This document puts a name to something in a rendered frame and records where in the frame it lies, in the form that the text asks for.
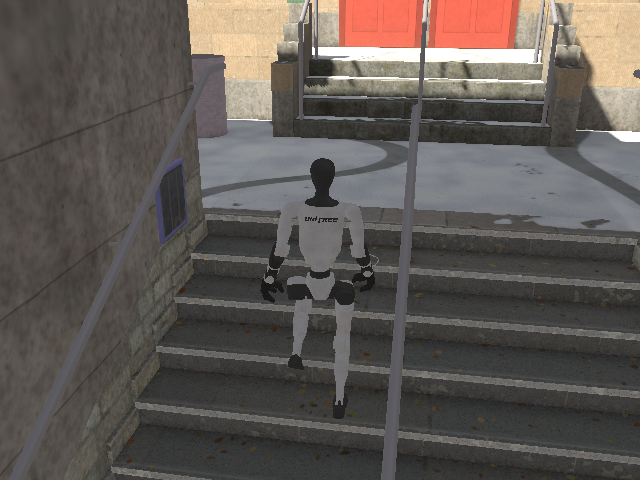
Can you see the stairs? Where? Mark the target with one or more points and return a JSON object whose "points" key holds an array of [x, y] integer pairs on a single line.
{"points": [[264, 451], [472, 103]]}

